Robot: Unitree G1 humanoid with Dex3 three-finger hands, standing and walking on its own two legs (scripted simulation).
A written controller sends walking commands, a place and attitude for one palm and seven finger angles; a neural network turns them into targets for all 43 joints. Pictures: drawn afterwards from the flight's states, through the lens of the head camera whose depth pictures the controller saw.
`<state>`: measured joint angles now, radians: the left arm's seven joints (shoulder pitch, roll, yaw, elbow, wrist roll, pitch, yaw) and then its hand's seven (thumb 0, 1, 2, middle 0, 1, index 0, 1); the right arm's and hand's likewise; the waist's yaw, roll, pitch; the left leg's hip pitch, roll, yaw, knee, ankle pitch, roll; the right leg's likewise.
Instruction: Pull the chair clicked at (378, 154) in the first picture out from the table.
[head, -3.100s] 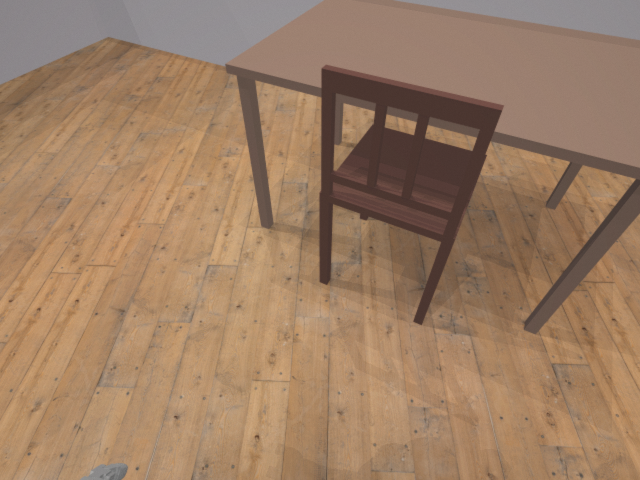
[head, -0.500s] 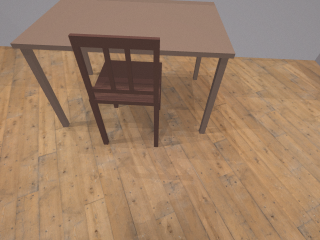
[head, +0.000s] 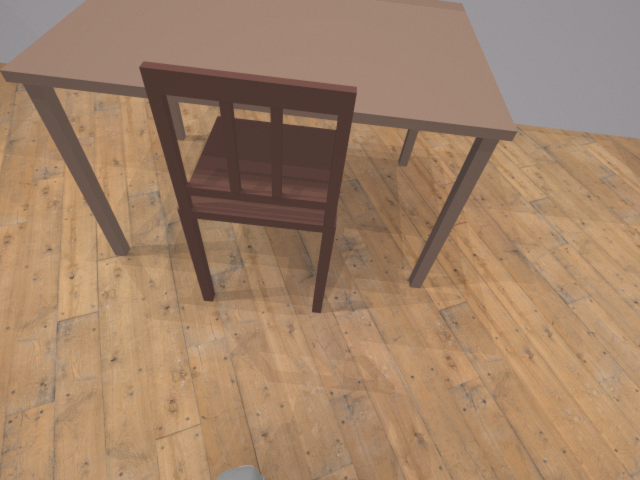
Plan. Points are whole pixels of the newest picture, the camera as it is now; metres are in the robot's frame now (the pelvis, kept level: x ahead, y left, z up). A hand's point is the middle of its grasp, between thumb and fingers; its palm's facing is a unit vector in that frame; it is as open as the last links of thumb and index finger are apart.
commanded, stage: take the last steps up to it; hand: left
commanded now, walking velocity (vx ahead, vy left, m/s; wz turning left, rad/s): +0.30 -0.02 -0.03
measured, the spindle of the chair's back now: (231, 149) +0.75 +0.24 -0.08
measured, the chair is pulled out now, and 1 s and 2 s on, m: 0.00 0.00 0.00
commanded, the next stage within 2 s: come to a stop and stand still in 0.54 s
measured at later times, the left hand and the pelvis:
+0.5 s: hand (238, 357) +0.31 +0.15 -0.15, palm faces -0.02 -0.98 -0.18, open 7.3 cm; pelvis +0.20 -0.02 +0.00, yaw +0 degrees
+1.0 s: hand (220, 360) +0.31 +0.18 -0.16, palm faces +0.05 -0.97 -0.22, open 7.3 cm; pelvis +0.29 -0.01 +0.02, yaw -1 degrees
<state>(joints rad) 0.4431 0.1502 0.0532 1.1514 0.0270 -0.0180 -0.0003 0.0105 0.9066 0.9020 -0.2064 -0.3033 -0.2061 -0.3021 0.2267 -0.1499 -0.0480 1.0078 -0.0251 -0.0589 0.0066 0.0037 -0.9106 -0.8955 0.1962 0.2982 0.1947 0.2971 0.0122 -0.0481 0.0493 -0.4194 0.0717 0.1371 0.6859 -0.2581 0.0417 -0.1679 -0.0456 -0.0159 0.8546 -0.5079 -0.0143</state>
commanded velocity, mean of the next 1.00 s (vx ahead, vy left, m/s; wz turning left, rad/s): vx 0.05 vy -0.03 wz -0.01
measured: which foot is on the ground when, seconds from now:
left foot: down 0.00-0.46, up 0.48-0.74, down 0.76-1.00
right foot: up 0.00-0.44, down 0.46-0.82, up 0.84-1.00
